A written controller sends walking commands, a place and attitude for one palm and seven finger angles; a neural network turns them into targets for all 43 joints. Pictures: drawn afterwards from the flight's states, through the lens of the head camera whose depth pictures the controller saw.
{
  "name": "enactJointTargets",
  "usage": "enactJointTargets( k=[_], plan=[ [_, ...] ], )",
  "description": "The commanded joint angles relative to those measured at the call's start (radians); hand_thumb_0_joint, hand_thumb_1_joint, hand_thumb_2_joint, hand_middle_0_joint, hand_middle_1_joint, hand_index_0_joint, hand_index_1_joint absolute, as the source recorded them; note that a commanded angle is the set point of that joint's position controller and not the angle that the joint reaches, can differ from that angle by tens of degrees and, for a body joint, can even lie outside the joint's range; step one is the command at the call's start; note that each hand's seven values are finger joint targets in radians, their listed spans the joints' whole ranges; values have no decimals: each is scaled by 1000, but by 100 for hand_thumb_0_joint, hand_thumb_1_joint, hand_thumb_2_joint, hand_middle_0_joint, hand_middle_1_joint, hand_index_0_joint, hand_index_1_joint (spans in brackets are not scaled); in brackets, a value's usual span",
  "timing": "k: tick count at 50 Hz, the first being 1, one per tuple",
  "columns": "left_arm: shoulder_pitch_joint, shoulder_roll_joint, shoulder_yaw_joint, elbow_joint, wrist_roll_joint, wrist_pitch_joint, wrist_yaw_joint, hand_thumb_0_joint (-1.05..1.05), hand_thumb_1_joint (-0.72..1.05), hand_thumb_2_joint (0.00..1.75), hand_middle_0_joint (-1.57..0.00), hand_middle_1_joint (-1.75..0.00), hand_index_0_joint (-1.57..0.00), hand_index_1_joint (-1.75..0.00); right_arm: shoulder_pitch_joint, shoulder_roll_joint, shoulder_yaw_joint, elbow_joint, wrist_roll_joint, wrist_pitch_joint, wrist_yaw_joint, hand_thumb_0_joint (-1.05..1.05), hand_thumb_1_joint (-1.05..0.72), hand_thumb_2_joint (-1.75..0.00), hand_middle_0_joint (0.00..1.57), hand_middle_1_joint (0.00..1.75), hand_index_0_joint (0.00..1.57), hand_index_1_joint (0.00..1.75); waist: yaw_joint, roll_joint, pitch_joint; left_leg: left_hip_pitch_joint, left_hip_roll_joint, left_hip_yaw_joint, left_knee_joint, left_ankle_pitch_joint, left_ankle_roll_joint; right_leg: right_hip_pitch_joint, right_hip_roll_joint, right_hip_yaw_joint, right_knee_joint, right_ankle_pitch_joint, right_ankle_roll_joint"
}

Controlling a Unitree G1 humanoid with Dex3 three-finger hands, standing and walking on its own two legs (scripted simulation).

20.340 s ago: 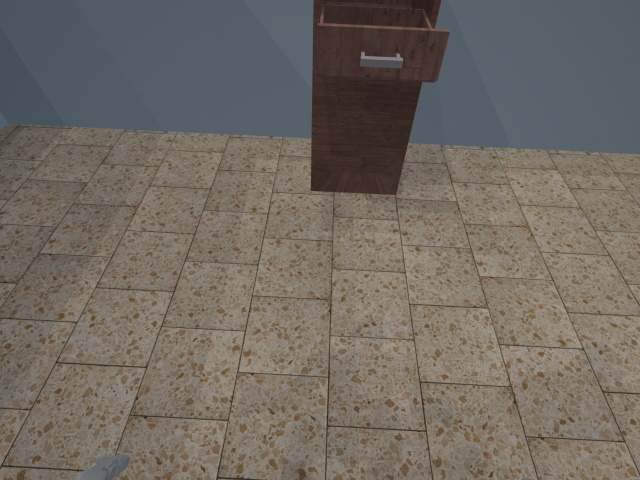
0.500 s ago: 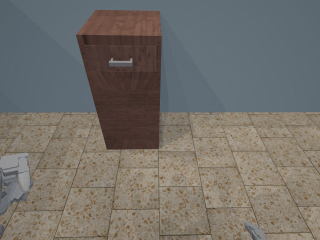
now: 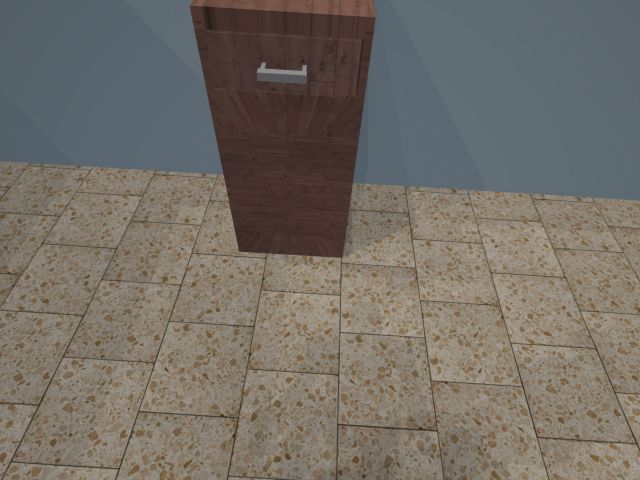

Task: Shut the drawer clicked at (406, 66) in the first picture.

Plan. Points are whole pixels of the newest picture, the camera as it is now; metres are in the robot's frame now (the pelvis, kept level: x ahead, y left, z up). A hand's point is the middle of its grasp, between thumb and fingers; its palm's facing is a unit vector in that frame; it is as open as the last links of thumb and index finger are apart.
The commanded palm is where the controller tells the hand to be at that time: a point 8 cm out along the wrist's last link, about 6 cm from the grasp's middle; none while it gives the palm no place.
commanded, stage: let the arm hang, fingers relaxed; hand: left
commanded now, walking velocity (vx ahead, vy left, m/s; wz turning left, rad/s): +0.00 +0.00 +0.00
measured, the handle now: (283, 71) +0.97 +0.17 +0.01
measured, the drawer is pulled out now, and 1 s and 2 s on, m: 0.00 0.00 0.00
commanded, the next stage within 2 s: look to check the result in 0.68 s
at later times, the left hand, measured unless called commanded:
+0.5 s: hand out of the picture +0.05 +0.18 -0.17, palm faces -0.01 -0.97 -0.22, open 7.3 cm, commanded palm none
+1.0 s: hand out of the picture +0.04 +0.18 -0.17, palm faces -0.01 -0.97 -0.25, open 7.4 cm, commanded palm none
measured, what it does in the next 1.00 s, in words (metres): stands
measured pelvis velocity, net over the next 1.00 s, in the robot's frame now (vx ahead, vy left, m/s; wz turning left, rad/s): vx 0.02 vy -0.02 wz -0.03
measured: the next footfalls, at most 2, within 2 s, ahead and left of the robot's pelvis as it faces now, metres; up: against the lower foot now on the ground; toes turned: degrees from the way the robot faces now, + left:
none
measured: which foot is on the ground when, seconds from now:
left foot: down 0.00-1.00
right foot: down 0.00-1.00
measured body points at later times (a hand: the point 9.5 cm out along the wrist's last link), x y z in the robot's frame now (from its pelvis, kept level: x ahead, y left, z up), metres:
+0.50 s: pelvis +0.01 +0.00 +0.00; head +0.02 -0.01 +0.45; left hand +0.05 +0.24 -0.15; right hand +0.00 -0.22 -0.16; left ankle +0.02 +0.10 -0.74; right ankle +0.04 -0.12 -0.74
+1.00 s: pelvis +0.02 -0.02 +0.01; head +0.04 -0.02 +0.46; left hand +0.05 +0.23 -0.15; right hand +0.02 -0.25 -0.16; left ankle +0.02 +0.10 -0.74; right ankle +0.04 -0.12 -0.74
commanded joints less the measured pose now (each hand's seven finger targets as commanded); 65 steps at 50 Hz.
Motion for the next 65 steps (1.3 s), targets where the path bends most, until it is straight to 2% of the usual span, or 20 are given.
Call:
enactJointTargets(
  k=[1,4,9,14,16,20,22,25,32,44,49,56,59,65],
  plan=[
    [-9,100,19,4,-8,-46,-2,0,90,90,-52,-65,-52,-65,31,-125,-40,-22,2,-23,-7,0,-90,-90,20,30,20,30,-15,41,-60,-44,99,-118,-195,-141,23,53,-61,101,-122,-118,-40],
    [-12,102,16,54,-9,-50,1,0,90,90,-40,-52,-40,-52,55,-115,-40,20,5,-24,-10,0,-90,-90,20,30,20,30,-21,14,-38,-17,99,-104,-188,-89,23,28,-71,101,-135,-118,-44],
    [2,97,12,116,-11,-50,6,0,90,90,-20,-30,-20,-30,75,-108,-37,73,6,-27,-14,0,-90,-90,20,30,20,30,-17,31,4,-21,105,-104,-206,-80,25,15,-69,101,-133,-106,-43],
    [-2,94,11,150,-13,-54,10,0,90,90,-20,-30,-20,-30,86,-99,-35,108,8,-33,-17,0,-90,-90,20,30,20,30,-14,34,-7,-5,106,-91,-202,-9,23,42,-74,103,-126,-54,-42],
    [-10,89,11,156,-13,-54,12,0,90,90,-20,-30,-20,-30,84,-91,-35,119,7,-33,-18,0,-90,-90,20,30,20,30,-14,15,3,-3,104,-88,-201,-3,21,39,-73,101,-128,-57,-42],
    [-28,78,13,161,-13,-54,14,0,90,90,-20,-30,-20,-30,83,-79,-33,133,5,-33,-19,0,-90,-90,20,30,20,30,-14,34,25,-9,102,-83,-205,13,17,37,-73,107,-132,-53,-41],
    [-36,73,14,162,-13,-54,15,0,90,90,-20,-30,-20,-30,80,-75,-33,138,3,-34,-19,0,-90,-90,20,30,20,30,-13,51,23,-7,103,-84,-210,17,15,42,-71,108,-130,-44,-40],
    [-48,75,17,159,-13,-58,16,0,90,90,-20,-30,-20,-30,81,-70,-34,142,5,-37,-20,0,-90,-90,20,30,20,30,-13,29,-1,9,103,-77,-197,71,14,68,-75,107,-129,-2,-39],
    [-74,69,21,155,-14,-61,16,0,90,90,-20,-30,-20,-30,69,-67,-39,147,4,-35,-22,0,-90,-90,20,30,20,30,-18,34,7,25,103,-68,-196,66,8,62,-74,114,-148,-6,-42],
    [-91,92,27,162,-14,-68,17,0,90,90,-20,-30,-20,-30,51,-91,-44,152,6,-37,-25,0,-90,-90,20,30,20,30,-24,25,-35,78,114,-61,-191,126,5,91,-78,114,-152,69,-46],
    [-95,101,24,169,-13,-67,16,0,90,90,-20,-30,-20,-30,38,-100,-45,154,5,-30,-23,0,-90,-90,20,30,20,30,-27,16,2,75,108,-56,-192,70,3,58,-78,127,-188,-12,-46],
    [-106,117,27,170,-15,-72,14,0,90,90,-20,-30,-20,-30,18,-124,-45,153,4,-34,-23,0,-90,-90,20,30,20,30,-25,39,-38,98,115,-58,-195,106,1,91,-81,128,-181,52,-49],
    [-117,127,27,170,-14,-72,14,0,90,90,-20,-30,-20,-30,9,-130,-46,151,5,-33,-22,0,-90,-90,20,30,20,30,-26,23,-18,94,116,-58,-199,106,0,84,-81,129,-187,54,-48],
    [-129,134,28,169,-15,-72,13,0,90,90,-20,-30,-20,-30,-9,-145,-44,151,4,-35,-22,0,-90,-90,20,30,20,30,-24,24,-24,99,120,-60,-206,113,-1,94,-81,128,-188,63,-47]
  ],
)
